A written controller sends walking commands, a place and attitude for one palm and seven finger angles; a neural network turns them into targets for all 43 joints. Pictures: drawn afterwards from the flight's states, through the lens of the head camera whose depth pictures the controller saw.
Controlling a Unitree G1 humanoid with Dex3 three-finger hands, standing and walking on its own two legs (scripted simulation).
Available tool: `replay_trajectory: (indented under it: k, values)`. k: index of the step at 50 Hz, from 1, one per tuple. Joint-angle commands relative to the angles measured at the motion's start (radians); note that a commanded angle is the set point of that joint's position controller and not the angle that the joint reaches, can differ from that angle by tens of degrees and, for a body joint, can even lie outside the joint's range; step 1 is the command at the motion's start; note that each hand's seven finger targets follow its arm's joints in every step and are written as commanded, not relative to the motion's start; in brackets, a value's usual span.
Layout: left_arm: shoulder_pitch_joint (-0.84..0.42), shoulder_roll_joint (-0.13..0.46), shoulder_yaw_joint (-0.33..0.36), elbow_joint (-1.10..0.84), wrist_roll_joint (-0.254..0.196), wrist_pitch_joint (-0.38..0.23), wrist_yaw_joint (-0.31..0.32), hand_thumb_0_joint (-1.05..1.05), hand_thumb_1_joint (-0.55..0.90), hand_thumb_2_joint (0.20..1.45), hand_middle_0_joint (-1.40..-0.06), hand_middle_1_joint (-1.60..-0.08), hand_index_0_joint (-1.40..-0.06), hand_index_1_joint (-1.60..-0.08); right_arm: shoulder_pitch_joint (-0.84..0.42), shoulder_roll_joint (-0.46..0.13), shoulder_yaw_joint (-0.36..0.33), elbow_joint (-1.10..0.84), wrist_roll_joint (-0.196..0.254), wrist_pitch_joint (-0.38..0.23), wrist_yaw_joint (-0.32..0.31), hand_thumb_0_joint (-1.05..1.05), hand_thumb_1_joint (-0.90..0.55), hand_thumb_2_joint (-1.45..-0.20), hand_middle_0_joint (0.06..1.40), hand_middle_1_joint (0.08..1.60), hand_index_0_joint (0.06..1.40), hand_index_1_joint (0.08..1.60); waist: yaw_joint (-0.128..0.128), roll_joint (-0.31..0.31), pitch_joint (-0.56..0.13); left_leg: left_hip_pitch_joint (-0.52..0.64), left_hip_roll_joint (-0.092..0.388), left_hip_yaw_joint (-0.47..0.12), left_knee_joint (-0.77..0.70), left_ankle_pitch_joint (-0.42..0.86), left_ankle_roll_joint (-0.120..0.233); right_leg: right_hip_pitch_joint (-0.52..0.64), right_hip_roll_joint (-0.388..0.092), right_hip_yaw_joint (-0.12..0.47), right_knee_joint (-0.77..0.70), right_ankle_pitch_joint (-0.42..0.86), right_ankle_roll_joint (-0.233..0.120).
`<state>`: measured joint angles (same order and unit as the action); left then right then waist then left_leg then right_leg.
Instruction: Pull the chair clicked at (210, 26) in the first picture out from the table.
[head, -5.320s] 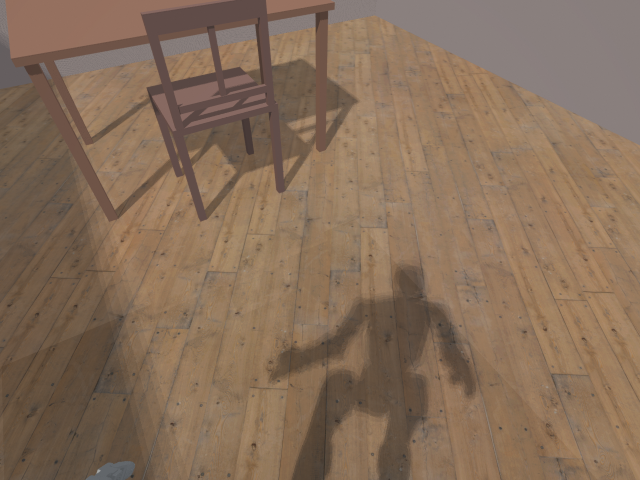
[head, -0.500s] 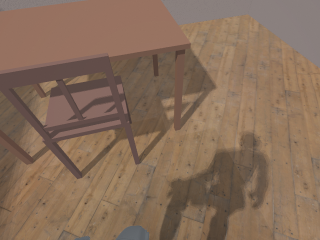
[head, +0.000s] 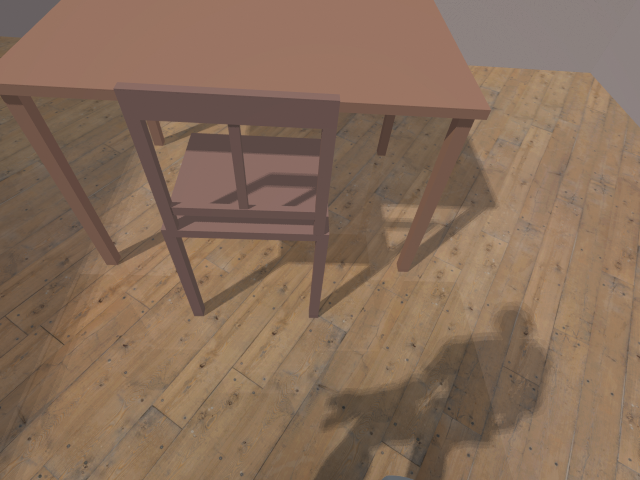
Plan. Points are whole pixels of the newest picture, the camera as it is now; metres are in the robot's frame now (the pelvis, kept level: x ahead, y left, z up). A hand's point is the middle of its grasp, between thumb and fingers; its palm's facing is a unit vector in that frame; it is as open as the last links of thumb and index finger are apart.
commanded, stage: take the last steps up to it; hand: left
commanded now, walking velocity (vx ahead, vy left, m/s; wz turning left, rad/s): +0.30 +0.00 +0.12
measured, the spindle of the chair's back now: (239, 169) +0.72 +0.22 -0.10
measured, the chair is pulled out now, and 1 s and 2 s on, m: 0.00 0.00 0.00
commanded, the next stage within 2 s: come to a stop and stand still in 0.90 s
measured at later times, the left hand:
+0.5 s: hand out of the picture -0.01 +0.12 -0.16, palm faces +0.17 -0.97 -0.19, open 7.3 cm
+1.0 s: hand (185, 380) +0.28 +0.23 -0.17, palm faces +0.14 -0.97 -0.18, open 7.3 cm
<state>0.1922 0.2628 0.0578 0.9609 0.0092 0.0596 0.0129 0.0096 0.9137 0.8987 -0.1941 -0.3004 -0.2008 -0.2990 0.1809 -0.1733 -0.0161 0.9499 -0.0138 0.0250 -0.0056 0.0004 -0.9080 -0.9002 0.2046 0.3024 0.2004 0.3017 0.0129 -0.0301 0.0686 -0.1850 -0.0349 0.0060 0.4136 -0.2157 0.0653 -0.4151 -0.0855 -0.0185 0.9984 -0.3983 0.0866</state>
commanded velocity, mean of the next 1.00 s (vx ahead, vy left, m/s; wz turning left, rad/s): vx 0.24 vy -0.01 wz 0.02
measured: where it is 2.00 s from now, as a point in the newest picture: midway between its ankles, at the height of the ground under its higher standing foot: outside the picture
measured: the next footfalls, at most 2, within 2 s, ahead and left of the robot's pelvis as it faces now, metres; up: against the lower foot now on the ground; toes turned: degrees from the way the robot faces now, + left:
right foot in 0.22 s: +0.04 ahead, -0.13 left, +0.00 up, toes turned -1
left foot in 0.70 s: +0.23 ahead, +0.14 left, +0.00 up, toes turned +12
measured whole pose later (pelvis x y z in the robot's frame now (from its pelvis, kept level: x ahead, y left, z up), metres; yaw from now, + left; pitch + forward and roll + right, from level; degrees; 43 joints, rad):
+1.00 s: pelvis +0.23 +0.04 +0.00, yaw +4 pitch +0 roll +1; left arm 0.21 0.18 0.06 1.02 0.02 -0.02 0.00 0.01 0.92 0.90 -0.19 -0.30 -0.20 -0.30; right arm 0.22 -0.16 -0.04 1.04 -0.02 -0.06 -0.02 -0.02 -0.95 -0.90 0.20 0.30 0.20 0.30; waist 0.02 -0.04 0.02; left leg -0.12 -0.01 0.16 0.39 -0.26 0.04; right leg -0.48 -0.10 -0.06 0.88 -0.30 0.00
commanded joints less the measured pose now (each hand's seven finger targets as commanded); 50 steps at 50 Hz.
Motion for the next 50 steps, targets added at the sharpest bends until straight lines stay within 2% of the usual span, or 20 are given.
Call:
replay_trajectory:
  k: [1,5,9,10,11,12,14,16,19,25,29,31,33,34,35,36,39,42,45,50]
  values:
    - [-0.026,0.041,0.004,-0.067,0.006,-0.024,0.002,0.0,0.9,0.9,-0.2,-0.3,-0.2,-0.3,0.099,-0.196,-0.056,-0.019,-0.01,-0.023,-0.019,0.0,-0.9,-0.9,0.2,0.3,0.2,0.3,-0.053,0.156,-0.088,0.136,0.274,-0.28,-0.147,0.201,0.132,-0.056,0.011,0.005,-0.096,-0.04,-0.016]
    - [-0.037,0.025,-0.005,-0.068,0.013,-0.045,-0.012,0.0,0.9,0.9,-0.2,-0.3,-0.2,-0.3,0.111,-0.192,-0.058,0.004,-0.016,-0.03,-0.015,0.0,-0.9,-0.9,0.2,0.3,0.2,0.3,-0.054,0.161,-0.031,0.046,0.262,-0.342,-0.191,-0.133,0.139,0.027,0.035,-0.017,-0.279,-0.068,-0.047]
    - [0.14,0.029,0.0,0.007,0.017,-0.072,-0.012,0.0,0.9,0.9,-0.2,-0.3,-0.2,-0.3,0.079,-0.151,-0.05,0.027,-0.004,-0.034,-0.011,0.0,-0.9,-0.9,0.2,0.3,0.2,0.3,0.034,0.054,-0.011,-0.23,0.152,-0.255,-0.056,-0.338,0.059,0.404,0.046,-0.018,-0.614,0.081,-0.07]
    - [0.194,0.084,0.013,0.023,0.027,-0.083,-0.004,0.0,0.9,0.9,-0.2,-0.3,-0.2,-0.3,0.092,-0.094,-0.039,0.023,0.003,-0.039,-0.009,0.0,-0.9,-0.9,0.2,0.3,0.2,0.3,0.053,-0.119,-0.009,-0.402,0.056,-0.147,0.146,-0.351,0.007,0.525,-0.102,0.175,-0.717,-0.11,-0.115]
    - [0.267,0.149,0.028,0.025,0.026,-0.084,0.004,0.0,0.9,0.9,-0.2,-0.3,-0.2,-0.3,0.043,-0.074,-0.033,-0.021,0.002,-0.043,-0.003,0.0,-0.9,-0.9,0.2,0.3,0.2,0.3,0.094,-0.288,0.036,-0.519,-0.02,-0.012,0.375,-0.35,-0.028,0.489,-0.319,0.485,-0.886,-0.329,-0.211]
    - [0.264,0.149,0.024,0.019,0.015,-0.082,0.009,0.0,0.9,0.9,-0.2,-0.3,-0.2,-0.3,0.003,-0.133,-0.051,-0.035,-0.012,-0.039,0.007,0.0,-0.9,-0.9,0.2,0.3,0.2,0.3,0.081,-0.163,0.1,-0.524,0.028,-0.052,0.505,-0.309,-0.026,0.343,-0.362,0.521,-0.95,-0.421,-0.254]
    - [0.18,0.087,0.017,0.019,0.01,-0.101,0.012,0.0,0.9,0.9,-0.2,-0.3,-0.2,-0.3,0.053,-0.126,-0.062,0.009,-0.015,-0.03,0.019,0.0,-0.9,-0.9,0.2,0.3,0.2,0.3,0.019,-0.164,0.14,-0.485,0.069,-0.056,0.602,-0.182,-0.025,0.24,-0.297,0.438,-0.958,-0.379,-0.229]
    - [0.147,0.026,-0.001,0.015,0.009,-0.116,0.008,0.0,0.9,0.9,-0.2,-0.3,-0.2,-0.3,0.117,-0.094,-0.061,0.049,-0.017,-0.024,0.027,0.0,-0.9,-0.9,0.2,0.3,0.2,0.3,-0.024,-0.091,0.142,-0.445,0.091,-0.037,0.646,-0.058,-0.042,0.211,-0.216,0.235,-0.921,-0.151,-0.198]
    - [0.202,-0.001,-0.01,0.046,0.005,-0.131,0.006,0.0,0.9,0.9,-0.2,-0.3,-0.2,-0.3,0.126,-0.061,-0.059,0.063,-0.011,-0.023,0.029,0.0,-0.9,-0.9,0.2,0.3,0.2,0.3,-0.024,-0.074,0.113,-0.446,0.096,-0.004,0.658,0.039,-0.063,0.255,-0.162,0.092,-0.904,0.08,-0.186]
    - [0.315,-0.006,-0.013,0.118,0.014,-0.146,0.013,0.0,0.9,0.9,-0.2,-0.3,-0.2,-0.3,-0.001,-0.05,-0.051,0.025,-0.009,-0.035,0.033,0.0,-0.9,-0.9,0.2,0.3,0.2,0.3,0.009,-0.08,0.096,-0.503,0.131,0.033,0.506,0.037,-0.068,0.379,-0.189,0.075,-0.855,0.326,-0.236]
    - [0.342,0.005,-0.012,0.151,0.019,-0.137,0.015,0.0,0.9,0.9,-0.2,-0.3,-0.2,-0.3,-0.077,-0.02,-0.036,0.007,-0.004,-0.053,0.039,0.0,-0.9,-0.9,0.2,0.3,0.2,0.3,0.031,-0.132,0.099,-0.37,0.104,0.091,0.317,-0.001,-0.044,0.353,-0.182,0.028,-0.795,0.48,-0.228]
    - [0.33,0.012,-0.006,0.155,0.019,-0.131,0.016,0.0,0.9,0.9,-0.2,-0.3,-0.2,-0.3,-0.052,-0.026,-0.035,0.013,-0.004,-0.063,0.036,0.0,-0.9,-0.9,0.2,0.3,0.2,0.3,0.017,-0.142,0.07,-0.272,0.082,0.102,0.238,-0.031,-0.025,0.359,-0.177,0.015,-0.731,0.55,-0.221]
    - [0.312,0.013,-0.002,0.161,0.012,-0.128,0.016,0.0,0.9,0.9,-0.2,-0.3,-0.2,-0.3,0.115,-0.055,-0.041,0.073,-0.012,-0.076,0.018,0.0,-0.9,-0.9,0.2,0.3,0.2,0.3,-0.062,-0.093,-0.031,-0.01,0.027,0.137,0.099,0.041,-0.01,0.325,-0.124,-0.045,-0.494,0.702,-0.188]
    - [0.328,-0.012,-0.007,0.158,0.007,-0.125,0.013,0.0,0.9,0.9,-0.2,-0.3,-0.2,-0.3,0.256,-0.12,-0.055,0.113,-0.017,-0.084,0.008,0.0,-0.9,-0.9,0.2,0.3,0.2,0.3,-0.11,0.011,-0.13,0.221,0.105,0.057,0.081,0.103,0.006,0.211,-0.082,-0.061,-0.289,0.548,-0.161]
    - [0.376,-0.065,-0.013,0.146,-0.006,-0.123,0.008,0.0,0.9,0.9,-0.2,-0.3,-0.2,-0.3,0.353,-0.23,-0.08,0.127,-0.027,-0.091,-0.005,0.0,-0.9,-0.9,0.2,0.3,0.2,0.3,-0.118,0.261,-0.251,0.435,0.378,-0.296,0.032,0.231,0.098,-0.027,0.05,-0.131,-0.008,0.067,-0.115]
    - [0.334,-0.065,-0.017,0.12,-0.003,-0.125,0.009,0.0,0.9,0.9,-0.2,-0.3,-0.2,-0.3,0.396,-0.255,-0.081,0.135,-0.008,-0.081,-0.015,0.0,-0.9,-0.9,0.2,0.3,0.2,0.3,-0.127,0.268,-0.286,0.447,0.475,-0.438,-0.078,0.326,0.161,-0.121,0.081,-0.037,0.184,-0.189,-0.124]
    - [0.2,-0.057,-0.007,0.113,0.0,-0.11,0.002,0.0,0.9,0.9,-0.2,-0.3,-0.2,-0.3,0.178,-0.122,-0.052,0.096,-0.003,-0.092,-0.026,0.0,-0.9,-0.9,0.2,0.3,0.2,0.3,-0.059,0.071,-0.059,0.118,0.416,-0.227,-0.128,0.344,0.158,-0.149,-0.028,0.019,0.277,-0.035,-0.117]
    - [0.245,-0.102,-0.004,0.124,0.014,-0.082,-0.005,0.0,0.9,0.9,-0.2,-0.3,-0.2,-0.3,0.112,-0.061,-0.034,0.086,-0.005,-0.107,-0.025,0.0,-0.9,-0.9,0.2,0.3,0.2,0.3,0.006,0.132,-0.011,-0.052,0.321,-0.05,-0.176,0.38,0.109,-0.046,-0.037,0.003,0.148,0.054,-0.092]
    - [0.229,-0.101,-0.004,0.099,0.015,-0.067,-0.01,0.0,0.9,0.9,-0.2,-0.3,-0.2,-0.3,0.087,-0.074,-0.036,0.066,-0.005,-0.108,-0.022,0.0,-0.9,-0.9,0.2,0.3,0.2,0.3,0.028,0.139,-0.001,-0.063,0.295,0.011,-0.2,0.376,0.116,-0.034,-0.035,-0.017,-0.004,0.105,-0.082]
    - [0.097,-0.076,-0.005,0.04,0.017,-0.07,-0.012,0.0,0.9,0.9,-0.2,-0.3,-0.2,-0.3,0.1,-0.106,-0.046,0.071,-0.016,-0.091,-0.018,0.0,-0.9,-0.9,0.2,0.3,0.2,0.3,-0.002,0.149,0.016,-0.002,0.308,0.002,-0.155,0.343,0.12,0.0,-0.006,-0.052,-0.252,0.124,-0.089]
